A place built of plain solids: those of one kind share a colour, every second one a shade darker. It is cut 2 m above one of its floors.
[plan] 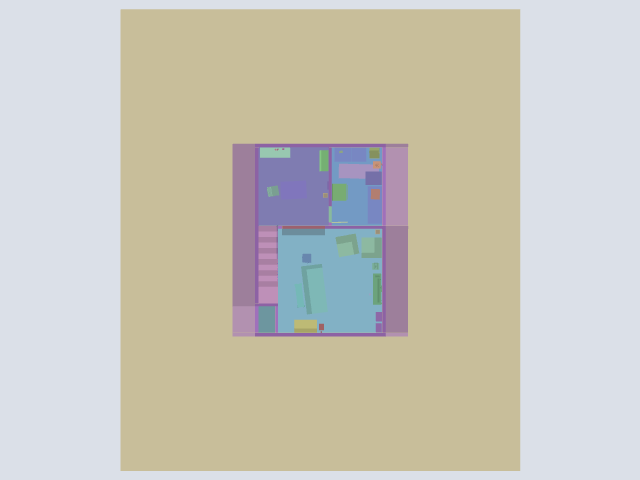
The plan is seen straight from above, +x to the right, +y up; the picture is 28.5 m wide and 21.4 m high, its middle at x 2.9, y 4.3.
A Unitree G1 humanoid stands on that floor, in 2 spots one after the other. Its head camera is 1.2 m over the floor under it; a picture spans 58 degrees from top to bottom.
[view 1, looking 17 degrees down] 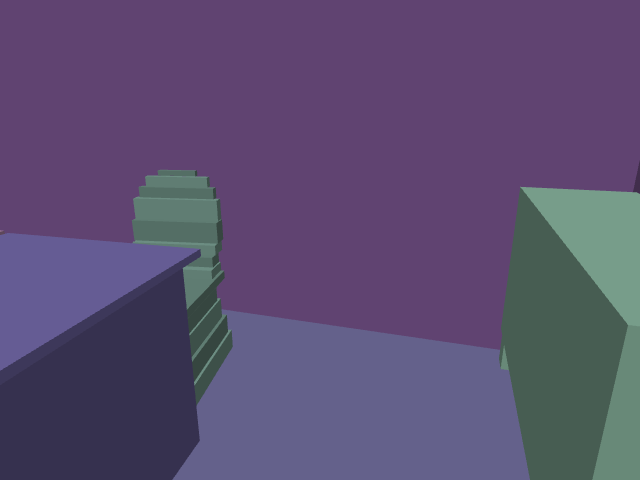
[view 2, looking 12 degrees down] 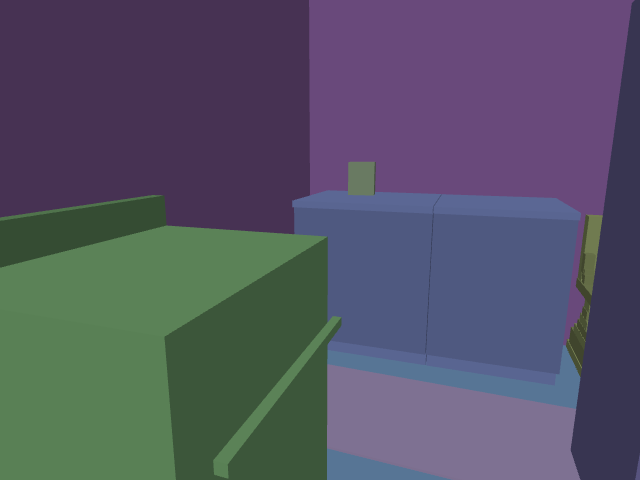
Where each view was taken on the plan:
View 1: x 2.33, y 7.67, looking -163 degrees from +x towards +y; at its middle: wall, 2.37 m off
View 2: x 4.47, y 5.58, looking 109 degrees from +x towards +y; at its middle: range_flat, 1.27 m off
